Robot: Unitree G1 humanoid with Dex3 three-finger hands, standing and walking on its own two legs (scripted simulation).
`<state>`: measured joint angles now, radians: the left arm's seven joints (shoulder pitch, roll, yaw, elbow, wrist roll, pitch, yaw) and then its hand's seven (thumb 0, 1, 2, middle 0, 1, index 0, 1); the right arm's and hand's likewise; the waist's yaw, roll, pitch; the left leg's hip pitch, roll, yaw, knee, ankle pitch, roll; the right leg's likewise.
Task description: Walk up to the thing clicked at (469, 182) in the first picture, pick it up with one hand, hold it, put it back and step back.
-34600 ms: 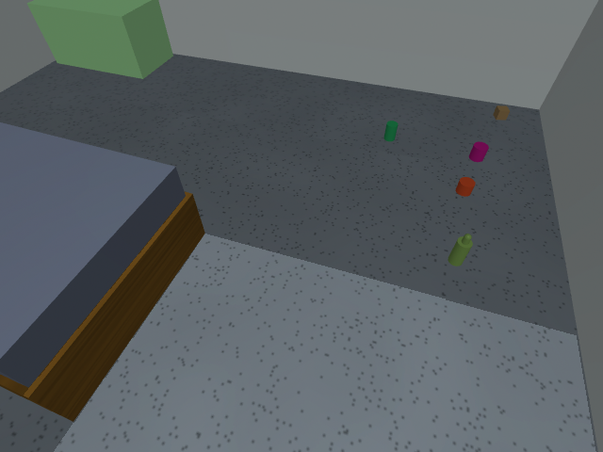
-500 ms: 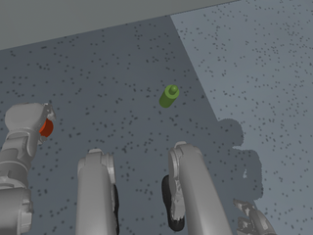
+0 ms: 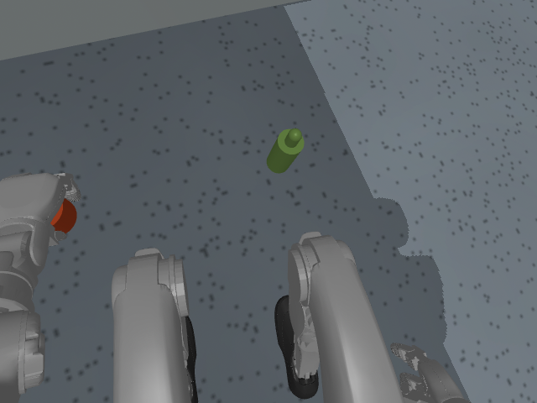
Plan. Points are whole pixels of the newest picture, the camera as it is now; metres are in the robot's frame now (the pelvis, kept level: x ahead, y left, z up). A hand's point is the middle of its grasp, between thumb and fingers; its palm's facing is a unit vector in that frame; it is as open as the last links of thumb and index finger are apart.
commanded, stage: lower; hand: left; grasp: from above
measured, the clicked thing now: (46, 213) +0.40 +0.33 -0.21
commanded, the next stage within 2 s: rest in 0.32 s
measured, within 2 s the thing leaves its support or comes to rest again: rests again in 1.02 s
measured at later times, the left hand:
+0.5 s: hand (64, 223) +0.39 +0.31 -0.24, palm faces -0.45 -0.11 -0.89, open 8.2 cm
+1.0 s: hand (72, 224) +0.40 +0.32 -0.28, palm faces -0.44 -0.14 -0.89, open 8.0 cm
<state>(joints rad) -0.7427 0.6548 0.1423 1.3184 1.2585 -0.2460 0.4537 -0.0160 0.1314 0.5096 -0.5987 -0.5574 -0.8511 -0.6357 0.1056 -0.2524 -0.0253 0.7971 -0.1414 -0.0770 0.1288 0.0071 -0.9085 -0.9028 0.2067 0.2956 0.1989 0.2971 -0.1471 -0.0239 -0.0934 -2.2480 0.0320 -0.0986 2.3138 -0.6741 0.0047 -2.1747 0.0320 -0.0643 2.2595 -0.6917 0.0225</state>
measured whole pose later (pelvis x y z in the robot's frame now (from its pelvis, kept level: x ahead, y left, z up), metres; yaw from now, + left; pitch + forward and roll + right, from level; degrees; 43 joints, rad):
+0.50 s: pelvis +0.00 +0.00 -0.04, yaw -2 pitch +32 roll -7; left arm -0.77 0.73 0.20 1.44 1.30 -0.31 0.53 -0.01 0.13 0.53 -0.59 -0.57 -0.84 -0.65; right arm 0.07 -0.27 0.01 0.82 -0.19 -0.08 0.15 0.01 -0.90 -0.90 0.21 0.30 0.20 0.30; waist -0.18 -0.06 -0.03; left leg -2.34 0.03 -0.14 2.46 -0.69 -0.01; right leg -2.26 0.04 -0.09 2.39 -0.70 0.02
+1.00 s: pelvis +0.01 +0.00 -0.06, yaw -4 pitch +29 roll -9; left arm -0.77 0.81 0.25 1.53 1.33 -0.32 0.60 -0.01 0.14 0.52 -0.58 -0.58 -0.86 -0.65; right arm 0.05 -0.28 0.07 0.82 -0.25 -0.13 0.20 0.01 -0.89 -0.89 0.21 0.30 0.20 0.30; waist -0.21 -0.09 0.04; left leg -2.37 0.03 -0.19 2.56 -0.71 -0.01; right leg -2.27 0.05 -0.13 2.45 -0.70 0.03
